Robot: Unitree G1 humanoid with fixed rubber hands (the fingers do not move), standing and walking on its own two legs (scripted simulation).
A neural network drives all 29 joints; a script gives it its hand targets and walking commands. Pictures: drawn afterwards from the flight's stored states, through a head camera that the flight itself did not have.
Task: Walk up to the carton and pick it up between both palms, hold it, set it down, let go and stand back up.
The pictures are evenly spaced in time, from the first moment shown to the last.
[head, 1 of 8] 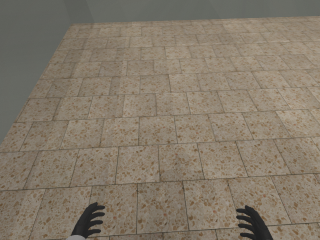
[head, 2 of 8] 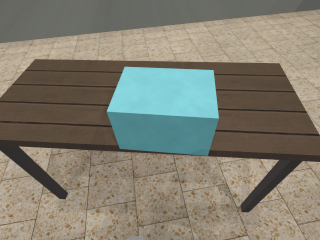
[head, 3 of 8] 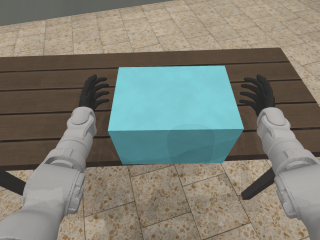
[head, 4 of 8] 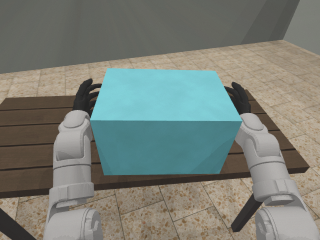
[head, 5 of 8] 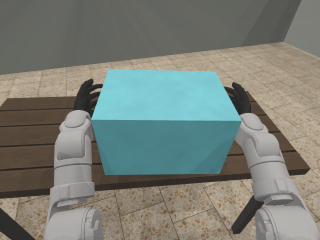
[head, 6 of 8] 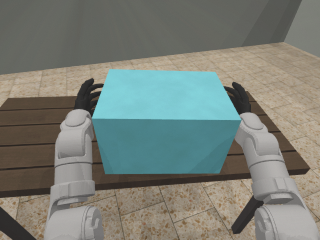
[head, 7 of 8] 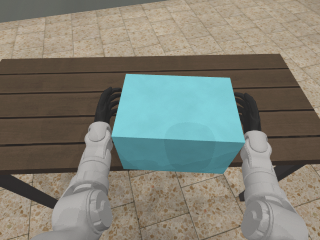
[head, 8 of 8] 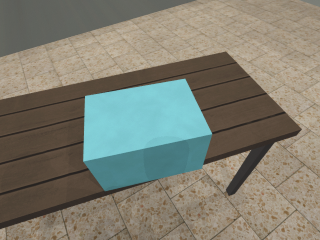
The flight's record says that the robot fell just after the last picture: no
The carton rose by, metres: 0.15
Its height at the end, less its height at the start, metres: +0.00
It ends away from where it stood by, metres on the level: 0.00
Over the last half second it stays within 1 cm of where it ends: yes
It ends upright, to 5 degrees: yes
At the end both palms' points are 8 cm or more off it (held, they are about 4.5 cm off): yes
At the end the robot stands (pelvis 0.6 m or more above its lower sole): yes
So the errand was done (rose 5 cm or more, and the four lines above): yes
